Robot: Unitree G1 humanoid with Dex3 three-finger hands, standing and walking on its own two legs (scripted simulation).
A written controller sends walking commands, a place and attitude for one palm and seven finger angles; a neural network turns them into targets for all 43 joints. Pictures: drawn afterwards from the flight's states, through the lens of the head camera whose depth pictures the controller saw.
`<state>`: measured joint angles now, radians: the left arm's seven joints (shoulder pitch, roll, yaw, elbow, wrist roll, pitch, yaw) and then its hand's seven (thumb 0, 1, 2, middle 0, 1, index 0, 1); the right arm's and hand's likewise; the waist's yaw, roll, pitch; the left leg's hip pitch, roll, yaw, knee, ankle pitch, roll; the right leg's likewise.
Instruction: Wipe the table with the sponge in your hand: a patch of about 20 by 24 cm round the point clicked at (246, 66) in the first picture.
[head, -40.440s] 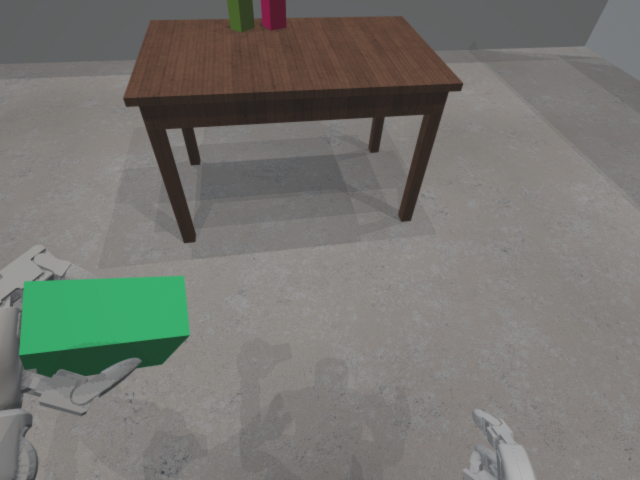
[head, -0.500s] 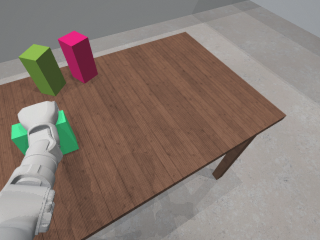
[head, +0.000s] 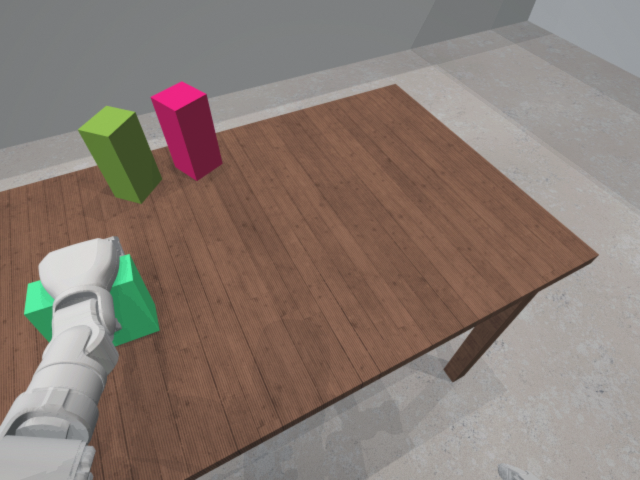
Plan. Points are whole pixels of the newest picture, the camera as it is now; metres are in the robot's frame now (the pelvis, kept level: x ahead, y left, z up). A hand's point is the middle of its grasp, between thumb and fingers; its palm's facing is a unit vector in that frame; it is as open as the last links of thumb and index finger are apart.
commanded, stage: wipe back along the first lane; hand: left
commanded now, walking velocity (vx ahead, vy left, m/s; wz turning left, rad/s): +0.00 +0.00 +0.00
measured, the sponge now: (104, 316) +0.34 +0.34 -0.04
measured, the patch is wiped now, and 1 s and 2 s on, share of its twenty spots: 0.90 0.90 0.95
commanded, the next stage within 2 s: lift the sponge slowly off the table in 1.40 s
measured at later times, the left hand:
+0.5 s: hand (106, 318) +0.32 +0.31 +0.00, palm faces -0.08 -0.04 -1.00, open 10.0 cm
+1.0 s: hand (121, 342) +0.28 +0.27 +0.00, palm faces -0.07 -0.06 -1.00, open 10.0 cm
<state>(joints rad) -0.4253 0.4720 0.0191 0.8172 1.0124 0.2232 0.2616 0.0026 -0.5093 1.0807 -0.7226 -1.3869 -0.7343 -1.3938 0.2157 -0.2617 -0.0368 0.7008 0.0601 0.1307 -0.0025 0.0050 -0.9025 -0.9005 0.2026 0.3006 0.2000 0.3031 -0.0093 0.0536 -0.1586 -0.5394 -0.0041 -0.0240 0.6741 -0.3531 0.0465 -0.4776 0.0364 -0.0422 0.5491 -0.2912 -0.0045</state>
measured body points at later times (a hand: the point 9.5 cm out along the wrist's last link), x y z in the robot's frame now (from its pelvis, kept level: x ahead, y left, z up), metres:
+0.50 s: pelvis -0.02 +0.00 +0.00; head +0.01 +0.00 +0.45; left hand +0.32 +0.30 +0.05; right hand +0.13 -0.24 -0.12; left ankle -0.02 +0.09 -0.72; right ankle -0.02 -0.13 -0.72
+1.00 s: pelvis +0.00 -0.01 +0.00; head +0.01 -0.02 +0.45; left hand +0.28 +0.27 +0.05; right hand +0.21 -0.24 -0.09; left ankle -0.02 +0.09 -0.72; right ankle -0.02 -0.13 -0.72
